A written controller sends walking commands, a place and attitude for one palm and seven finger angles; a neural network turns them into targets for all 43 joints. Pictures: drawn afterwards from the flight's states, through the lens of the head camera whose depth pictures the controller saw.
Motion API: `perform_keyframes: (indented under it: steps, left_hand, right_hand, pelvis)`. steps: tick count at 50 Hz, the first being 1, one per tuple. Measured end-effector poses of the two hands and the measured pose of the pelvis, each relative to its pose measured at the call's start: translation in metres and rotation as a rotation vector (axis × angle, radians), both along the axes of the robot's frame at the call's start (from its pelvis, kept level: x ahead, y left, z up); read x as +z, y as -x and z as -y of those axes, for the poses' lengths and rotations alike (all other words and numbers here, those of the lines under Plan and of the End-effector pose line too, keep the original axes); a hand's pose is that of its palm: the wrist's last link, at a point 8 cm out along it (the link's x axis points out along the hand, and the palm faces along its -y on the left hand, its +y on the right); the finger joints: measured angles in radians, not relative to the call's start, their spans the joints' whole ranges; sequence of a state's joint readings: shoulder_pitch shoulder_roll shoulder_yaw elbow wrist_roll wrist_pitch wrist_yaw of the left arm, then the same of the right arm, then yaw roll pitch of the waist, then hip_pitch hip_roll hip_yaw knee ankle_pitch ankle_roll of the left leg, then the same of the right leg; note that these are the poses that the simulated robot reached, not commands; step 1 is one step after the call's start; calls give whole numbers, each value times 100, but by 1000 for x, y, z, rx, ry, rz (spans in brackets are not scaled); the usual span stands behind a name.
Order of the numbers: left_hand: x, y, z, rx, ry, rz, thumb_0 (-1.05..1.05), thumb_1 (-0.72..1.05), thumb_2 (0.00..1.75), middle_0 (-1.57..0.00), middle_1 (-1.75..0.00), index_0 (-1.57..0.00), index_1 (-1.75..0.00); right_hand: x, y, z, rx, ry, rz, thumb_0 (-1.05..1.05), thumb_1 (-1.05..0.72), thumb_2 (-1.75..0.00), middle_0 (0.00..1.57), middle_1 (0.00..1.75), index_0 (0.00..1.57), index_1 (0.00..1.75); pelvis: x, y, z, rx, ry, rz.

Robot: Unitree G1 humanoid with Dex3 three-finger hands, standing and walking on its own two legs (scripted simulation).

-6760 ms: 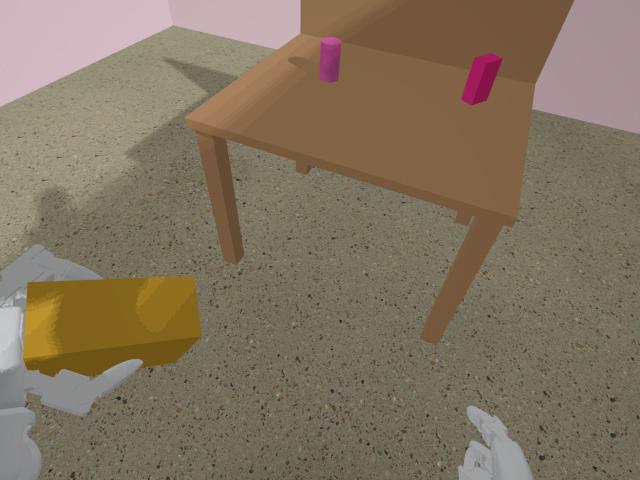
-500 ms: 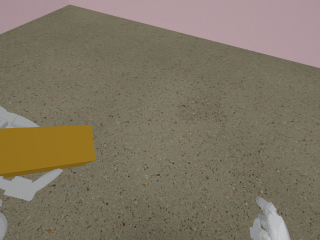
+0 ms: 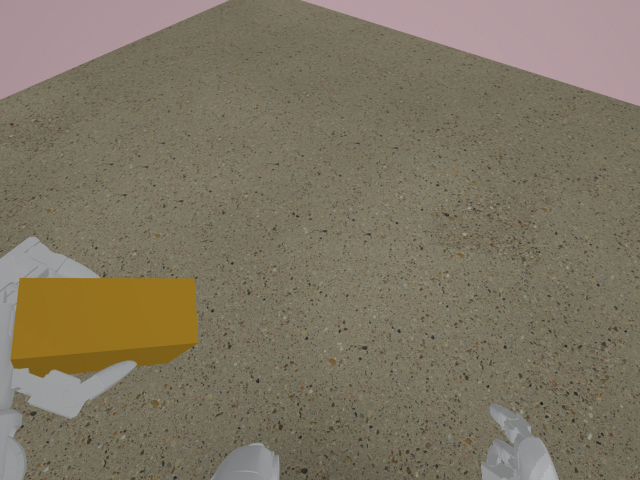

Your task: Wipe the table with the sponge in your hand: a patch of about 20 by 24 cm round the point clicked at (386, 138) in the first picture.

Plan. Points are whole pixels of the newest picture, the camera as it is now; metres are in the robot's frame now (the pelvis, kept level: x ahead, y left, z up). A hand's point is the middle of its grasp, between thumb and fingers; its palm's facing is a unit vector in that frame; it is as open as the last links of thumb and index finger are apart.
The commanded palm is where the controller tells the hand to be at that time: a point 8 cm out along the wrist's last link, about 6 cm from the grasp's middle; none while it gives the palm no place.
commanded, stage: walk to a spot facing it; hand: left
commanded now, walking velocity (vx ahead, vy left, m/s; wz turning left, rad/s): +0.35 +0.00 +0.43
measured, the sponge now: (134, 327) +0.23 +0.19 +0.14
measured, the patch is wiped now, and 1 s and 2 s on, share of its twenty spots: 0.00 0.00 0.00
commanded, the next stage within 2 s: turn to face it in 0.78 s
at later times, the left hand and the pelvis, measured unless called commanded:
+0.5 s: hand (84, 270) +0.27 +0.24 +0.17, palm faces +0.51 -0.68 -0.53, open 10.3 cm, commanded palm +0.21 +0.28 +0.17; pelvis +0.11 -0.02 -0.02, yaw +11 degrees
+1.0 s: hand (37, 249) +0.29 +0.30 +0.17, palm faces +0.65 -0.59 -0.47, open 10.3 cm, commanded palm +0.20 +0.31 +0.17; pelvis +0.18 -0.01 -0.02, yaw +25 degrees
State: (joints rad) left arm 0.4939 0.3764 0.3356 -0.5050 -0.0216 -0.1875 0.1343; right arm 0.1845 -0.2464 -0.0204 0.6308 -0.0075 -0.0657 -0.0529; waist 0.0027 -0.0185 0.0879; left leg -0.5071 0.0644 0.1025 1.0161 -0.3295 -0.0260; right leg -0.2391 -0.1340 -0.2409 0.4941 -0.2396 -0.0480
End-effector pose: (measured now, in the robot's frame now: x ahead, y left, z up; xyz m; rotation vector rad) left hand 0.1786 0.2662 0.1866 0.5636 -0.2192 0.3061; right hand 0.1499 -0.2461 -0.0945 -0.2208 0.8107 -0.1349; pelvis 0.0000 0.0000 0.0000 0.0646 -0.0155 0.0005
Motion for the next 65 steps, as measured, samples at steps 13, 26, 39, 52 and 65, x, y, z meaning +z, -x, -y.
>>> perform_keyframes:
  steps: [13, 26, 39, 52, 65]
  left_hand:
    - [-11, -33, -39, 90, 31, 177, -1, -51, 101, -69, -137, -71, -137]
    - [4, -49, -3, 189, -90, 79, -1, -51, 101, -69, -137, -71, -137]
    - [-9, -61, -24, 325, 27, 42, -1, -51, 101, -69, -138, -71, -137]
    - [10, -56, -44, 373, -64, 107, -1, -51, 101, -69, -138, -71, -137]
    - [-15, -6, 10, 716, 61, -5, -1, -51, 101, -69, -138, -71, -137]
  right_hand:
    - [9, -78, -19, 40, 64, 84, 1, -90, -90, 20, 30, 20, 30]
    - [-37, -142, -67, 246, -166, -12, 1, -90, -90, 21, 30, 21, 30]
    - [14, -241, -22, 321, 107, 7, 1, -90, -90, 20, 30, 20, 30]
    - [7, -277, -111, 455, -80, 52, 1, -90, -90, 20, 30, 20, 30]
    - [-24, -312, -106, 694, -100, -23, 1, -90, -90, 21, 30, 21, 30]
  pelvis:
    - [-22, -50, -13, 82, 29, 14]
    - [-24, -109, 26, 202, 62, 16]
    - [-7, -156, 23, 336, 23, -12]
    - [-13, -184, 18, 467, 104, -12]
    - [-14, -207, 68, 629, 37, 24]
